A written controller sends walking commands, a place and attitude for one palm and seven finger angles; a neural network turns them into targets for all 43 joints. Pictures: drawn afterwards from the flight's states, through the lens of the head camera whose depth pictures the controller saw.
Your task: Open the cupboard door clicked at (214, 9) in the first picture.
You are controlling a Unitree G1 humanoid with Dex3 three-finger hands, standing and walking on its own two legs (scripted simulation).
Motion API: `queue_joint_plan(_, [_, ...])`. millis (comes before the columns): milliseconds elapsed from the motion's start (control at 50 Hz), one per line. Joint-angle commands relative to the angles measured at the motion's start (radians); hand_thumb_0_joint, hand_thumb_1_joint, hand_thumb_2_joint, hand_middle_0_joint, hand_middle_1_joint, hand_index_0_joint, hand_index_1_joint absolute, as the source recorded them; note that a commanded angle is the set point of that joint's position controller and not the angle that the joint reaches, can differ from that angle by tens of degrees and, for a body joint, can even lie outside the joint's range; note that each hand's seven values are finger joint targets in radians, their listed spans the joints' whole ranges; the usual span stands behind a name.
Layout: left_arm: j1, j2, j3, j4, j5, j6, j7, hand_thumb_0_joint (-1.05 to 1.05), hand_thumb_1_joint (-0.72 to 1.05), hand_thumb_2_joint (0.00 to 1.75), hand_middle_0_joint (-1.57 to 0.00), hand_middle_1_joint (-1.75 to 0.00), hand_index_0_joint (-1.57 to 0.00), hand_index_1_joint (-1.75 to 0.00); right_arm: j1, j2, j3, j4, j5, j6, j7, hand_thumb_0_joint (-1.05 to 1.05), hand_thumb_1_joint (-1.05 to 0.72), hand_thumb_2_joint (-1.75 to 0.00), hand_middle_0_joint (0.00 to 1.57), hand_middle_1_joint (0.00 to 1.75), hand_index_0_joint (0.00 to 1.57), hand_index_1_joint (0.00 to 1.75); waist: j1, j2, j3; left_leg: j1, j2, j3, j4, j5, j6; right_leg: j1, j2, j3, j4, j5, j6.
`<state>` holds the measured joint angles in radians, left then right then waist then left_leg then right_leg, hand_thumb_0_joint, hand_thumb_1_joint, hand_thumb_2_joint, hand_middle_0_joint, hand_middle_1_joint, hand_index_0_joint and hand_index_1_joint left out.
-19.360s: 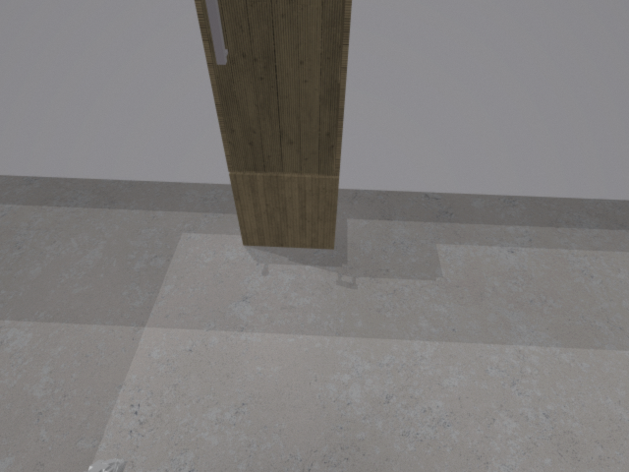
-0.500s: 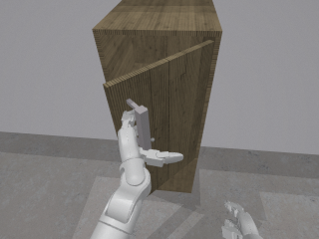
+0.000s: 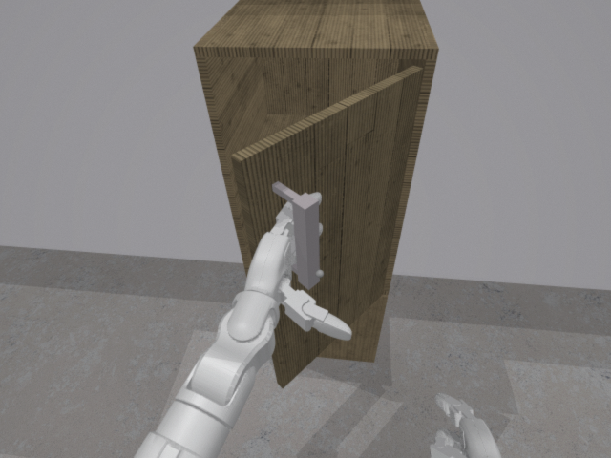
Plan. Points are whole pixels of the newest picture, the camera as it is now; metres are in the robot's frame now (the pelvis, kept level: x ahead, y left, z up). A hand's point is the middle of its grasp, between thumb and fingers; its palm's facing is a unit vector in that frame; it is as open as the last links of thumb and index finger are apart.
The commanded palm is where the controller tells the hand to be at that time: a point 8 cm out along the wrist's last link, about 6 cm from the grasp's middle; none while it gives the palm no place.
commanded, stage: slide the hand sideways off the handle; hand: left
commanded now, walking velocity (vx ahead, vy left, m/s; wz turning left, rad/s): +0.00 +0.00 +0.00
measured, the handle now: (295, 237) +0.36 +0.05 +0.13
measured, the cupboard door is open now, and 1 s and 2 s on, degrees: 51 51 51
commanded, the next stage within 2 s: draw the hand back to the body in 0.96 s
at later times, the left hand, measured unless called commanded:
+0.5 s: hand (301, 293) +0.27 +0.03 +0.13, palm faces -0.11 -0.99 +0.00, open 16.3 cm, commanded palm +0.24 +0.09 +0.13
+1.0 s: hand (247, 326) +0.23 +0.09 +0.12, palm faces -0.02 -1.00 -0.05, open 16.2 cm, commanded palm +0.20 +0.14 +0.13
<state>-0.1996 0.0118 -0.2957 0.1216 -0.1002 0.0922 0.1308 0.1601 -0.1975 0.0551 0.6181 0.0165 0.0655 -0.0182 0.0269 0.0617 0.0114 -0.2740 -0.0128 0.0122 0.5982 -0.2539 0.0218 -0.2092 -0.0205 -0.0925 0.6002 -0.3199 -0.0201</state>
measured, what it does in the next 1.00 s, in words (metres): shifts its weight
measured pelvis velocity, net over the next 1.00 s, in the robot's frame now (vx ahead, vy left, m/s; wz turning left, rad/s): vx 0.04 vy -0.03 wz -0.02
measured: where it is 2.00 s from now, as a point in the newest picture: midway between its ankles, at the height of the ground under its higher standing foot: outside the picture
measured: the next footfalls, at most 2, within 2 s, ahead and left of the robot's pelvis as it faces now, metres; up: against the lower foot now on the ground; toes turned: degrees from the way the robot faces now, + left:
none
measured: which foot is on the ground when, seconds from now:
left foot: down 0.00-1.00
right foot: down 0.00-1.00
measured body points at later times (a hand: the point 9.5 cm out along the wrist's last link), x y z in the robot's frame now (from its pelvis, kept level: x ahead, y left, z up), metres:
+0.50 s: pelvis +0.02 -0.01 +0.01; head -0.01 -0.03 +0.46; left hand +0.27 +0.09 +0.13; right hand +0.21 -0.23 -0.07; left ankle +0.05 +0.10 -0.73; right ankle +0.01 -0.11 -0.73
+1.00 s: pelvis +0.04 -0.03 +0.00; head +0.02 -0.05 +0.45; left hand +0.22 +0.14 +0.13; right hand +0.24 -0.24 -0.07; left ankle +0.05 +0.10 -0.73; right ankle +0.01 -0.11 -0.73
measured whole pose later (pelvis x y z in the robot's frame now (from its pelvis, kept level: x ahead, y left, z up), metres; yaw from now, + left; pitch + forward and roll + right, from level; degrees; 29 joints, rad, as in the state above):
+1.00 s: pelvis +0.04 -0.03 +0.00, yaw -1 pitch -2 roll +0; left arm 0.54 0.15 -0.06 -0.49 -0.15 0.04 -0.07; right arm 0.22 -0.22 0.05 0.49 0.01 -0.04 -0.03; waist 0.04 0.06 -0.03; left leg -0.24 0.03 0.01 0.60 -0.32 -0.02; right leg -0.17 0.03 -0.09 0.58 -0.37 -0.05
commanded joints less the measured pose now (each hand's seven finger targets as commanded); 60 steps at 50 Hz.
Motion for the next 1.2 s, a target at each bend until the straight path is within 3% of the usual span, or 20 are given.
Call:
queue_joint_plan(0, [-0.319,-0.109,0.037,-0.257,-0.015,-0.074,0.033,0.00,-0.50,0.30,-0.15,-0.30,-0.15,-0.30,-0.182,-0.066,-0.022,-0.186,-0.002,-0.077,0.001,0.00,-0.90,-0.90,0.20,0.30,0.20,0.30,-0.002,-0.156,-0.189,0.120,0.018,-0.059,-0.144,-0.031,-0.006,-0.059,0.031,0.027,-0.142,0.000,-0.018])
queue_joint_plan(60, [-0.256,-0.096,0.032,-0.297,0.037,-0.094,0.067,0.00,-0.50,0.30,-0.15,-0.30,-0.15,-0.30,-0.171,-0.063,-0.028,-0.199,-0.009,-0.066,0.018,0.00,-0.90,-0.90,0.20,0.30,0.20,0.30,0.008,-0.121,-0.190,0.129,0.023,-0.040,-0.144,0.006,-0.005,-0.045,0.030,0.035,-0.144,0.028,-0.021])
queue_joint_plan(120, [-0.176,-0.047,0.054,-0.322,0.063,-0.099,0.064,0.00,-0.50,0.30,-0.15,-0.30,-0.15,-0.30,-0.174,-0.067,-0.031,-0.213,-0.012,-0.051,0.021,0.00,-0.90,-0.90,0.20,0.30,0.20,0.30,0.015,-0.145,-0.162,0.126,0.022,-0.022,-0.139,0.016,0.002,-0.031,0.024,0.059,-0.188,0.014,-0.020])
queue_joint_plan(200, [-0.110,0.000,0.090,-0.389,0.054,-0.080,0.038,0.00,-0.50,0.30,-0.15,-0.30,-0.15,-0.30,-0.197,-0.060,-0.024,-0.234,-0.012,-0.036,0.008,0.00,-0.90,-0.90,0.20,0.30,0.20,0.30,0.021,-0.120,-0.126,0.138,0.012,0.005,-0.137,0.010,0.008,-0.022,0.010,0.097,-0.255,-0.022,-0.011])
queue_joint_plan(240, [-0.086,0.004,0.092,-0.397,0.048,-0.067,0.027,0.00,-0.50,0.30,-0.15,-0.30,-0.15,-0.30,-0.206,-0.061,-0.020,-0.234,-0.012,-0.031,0.001,0.00,-0.90,-0.90,0.20,0.30,0.20,0.30,0.011,-0.143,-0.087,0.140,0.012,0.002,-0.142,0.000,0.010,-0.037,0.007,0.103,-0.283,-0.056,-0.008])
queue_joint_plan(300, [0.005,-0.006,0.076,-0.486,0.037,-0.063,0.007,0.00,-0.50,0.30,-0.15,-0.30,-0.15,-0.30,-0.205,-0.059,-0.022,-0.248,-0.013,-0.038,0.002,0.00,-0.90,-0.90,0.20,0.30,0.20,0.30,0.018,-0.097,-0.121,0.173,0.014,0.004,-0.144,0.044,0.009,-0.013,0.013,0.095,-0.268,0.010,-0.010])
queue_joint_plan(320, [0.024,0.000,0.082,-0.496,0.034,-0.062,0.002,0.00,-0.50,0.30,-0.15,-0.30,-0.15,-0.30,-0.198,-0.061,-0.023,-0.248,-0.013,-0.040,0.003,0.00,-0.90,-0.90,0.20,0.30,0.20,0.30,0.014,-0.129,-0.123,0.175,0.015,0.000,-0.142,0.061,0.010,-0.009,0.015,0.089,-0.267,0.032,-0.008])
queue_joint_plan(420, [0.162,0.016,0.081,-0.596,0.043,-0.058,-0.012,0.00,-0.50,0.30,-0.15,-0.30,-0.15,-0.30,-0.182,-0.066,-0.026,-0.266,-0.015,-0.045,0.011,0.00,-0.90,-0.90,0.20,0.30,0.20,0.30,0.008,-0.115,-0.125,0.182,0.019,-0.004,-0.137,0.114,0.012,-0.005,0.024,0.069,-0.222,0.140,-0.006])
queue_joint_plan(460, [0.187,0.057,0.119,-0.629,0.043,-0.057,-0.020,0.00,-0.50,0.30,-0.15,-0.30,-0.15,-0.30,-0.178,-0.071,-0.026,-0.271,-0.017,-0.044,0.008,0.00,-0.90,-0.90,0.20,0.30,0.20,0.30,0.008,-0.115,-0.136,0.179,0.016,-0.001,-0.131,0.124,0.014,0.003,0.024,0.072,-0.211,0.171,-0.004])
queue_joint_plan(520, [0.246,0.059,0.113,-0.678,0.046,-0.056,-0.036,0.00,-0.50,0.30,-0.15,-0.30,-0.15,-0.30,-0.169,-0.070,-0.026,-0.281,-0.018,-0.049,0.010,0.00,-0.90,-0.90,0.20,0.30,0.20,0.30,0.009,-0.087,-0.147,0.188,0.014,0.000,-0.114,0.169,0.015,0.012,0.024,0.072,-0.191,0.236,-0.007])
queue_joint_plan(600, [0.388,0.104,0.175,-0.734,0.026,-0.061,-0.067,0.00,-0.50,0.30,-0.15,-0.30,-0.15,-0.30,-0.156,-0.073,-0.028,-0.296,-0.017,-0.055,0.011,0.00,-0.90,-0.90,0.20,0.30,0.20,0.30,0.024,-0.126,-0.172,0.173,0.016,0.005,-0.101,0.229,0.016,0.047,0.026,0.064,-0.152,0.361,-0.001])
queue_joint_plan(640, [0.450,0.091,0.166,-0.746,0.013,-0.059,-0.087,0.00,-0.50,0.30,-0.15,-0.30,-0.15,-0.30,-0.152,-0.074,-0.022,-0.301,-0.014,-0.058,0.014,0.00,-0.90,-0.90,0.20,0.30,0.20,0.30,0.021,-0.099,-0.136,0.156,0.016,0.004,-0.099,0.227,0.015,0.030,0.025,0.059,-0.145,0.368,0.000])
queue_joint_plan(660, [0.456,0.129,0.207,-0.761,0.009,-0.063,-0.093,0.00,-0.50,0.30,-0.15,-0.30,-0.15,-0.30,-0.145,-0.077,-0.024,-0.300,-0.014,-0.061,0.010,0.00,-0.90,-0.90,0.20,0.30,0.20,0.30,0.021,-0.117,-0.144,0.155,0.017,0.004,-0.093,0.231,0.016,0.035,0.026,0.063,-0.142,0.384,0.002])
queue_joint_plan(720, [0.532,0.130,0.208,-0.812,0.004,-0.070,-0.117,0.00,-0.50,0.30,-0.15,-0.30,-0.15,-0.30,-0.130,-0.077,-0.028,-0.309,-0.011,-0.075,0.010,0.00,-0.90,-0.90,0.20,0.30,0.20,0.30,0.019,-0.080,-0.150,0.157,0.016,0.009,-0.073,0.265,0.016,0.033,0.024,0.061,-0.126,0.432,0.004])
queue_joint_plan(820, [0.654,0.153,0.242,-0.851,-0.023,-0.096,-0.157,0.00,-0.50,0.30,-0.15,-0.30,-0.15,-0.30,-0.101,-0.087,-0.032,-0.318,-0.010,-0.115,0.002,0.00,-0.90,-0.90,0.20,0.30,0.20,0.30,0.017,-0.106,-0.127,0.130,0.016,0.005,-0.048,0.247,0.019,0.008,0.022,0.061,-0.119,0.434,0.015])
queue_joint_plan(900, [0.627,0.194,0.290,-0.859,-0.046,-0.123,-0.191,0.00,-0.50,0.30,-0.15,-0.30,-0.15,-0.30,-0.080,-0.096,-0.033,-0.311,-0.008,-0.152,-0.014,0.00,-0.90,-0.90,0.20,0.30,0.20,0.30,0.006,-0.101,-0.106,0.103,0.008,-0.001,-0.031,0.187,0.019,-0.025,0.014,0.080,-0.131,0.364,0.022])
queue_joint_plan(1040, [0.549,0.178,0.257,-0.822,-0.080,-0.161,-0.253,0.00,-0.50,0.30,-0.15,-0.30,-0.15,-0.30,-0.056,-0.108,-0.037,-0.286,-0.002,-0.249,-0.037,0.00,-0.90,-0.90,0.20,0.30,0.20,0.30,-0.014,-0.114,-0.098,0.081,0.002,-0.020,0.001,0.129,0.020,-0.075,-0.002,0.104,-0.156,0.248,0.032])
queue_joint_plan(1060, [0.549,0.228,0.311,-0.815,-0.084,-0.162,-0.251,0.00,-0.50,0.30,-0.15,-0.30,-0.15,-0.30,-0.050,-0.113,-0.039,-0.277,-0.002,-0.257,-0.042,0.00,-0.90,-0.90,0.20,0.30,0.20,0.30,-0.004,-0.116,-0.115,0.075,0.001,-0.021,0.003,0.125,0.018,-0.066,-0.005,0.114,-0.159,0.243,0.033])
queue_joint_plan(1120, [0.578,0.268,0.377,-0.770,-0.091,-0.147,-0.253,0.00,-0.50,0.30,-0.15,-0.30,-0.15,-0.30,-0.060,-0.111,-0.035,-0.262,0.000,-0.270,-0.045,0.00,-0.90,-0.90,0.20,0.30,0.20,0.30,0.022,-0.106,-0.109,0.060,0.001,-0.019,-0.009,0.124,0.015,-0.042,-0.007,0.117,-0.164,0.218,0.026])
queue_joint_plan(1180, [0.579,0.260,0.397,-0.791,-0.112,-0.134,-0.259,0.00,-0.50,0.30,-0.15,-0.30,-0.15,-0.30,-0.073,-0.108,-0.030,-0.263,0.003,-0.279,-0.046,0.00,-0.90,-0.90,0.20,0.30,0.20,0.30,0.032,-0.076,-0.123,0.072,0.002,-0.014,-0.028,0.149,0.014,-0.024,0.000,0.091,-0.147,0.270,0.024])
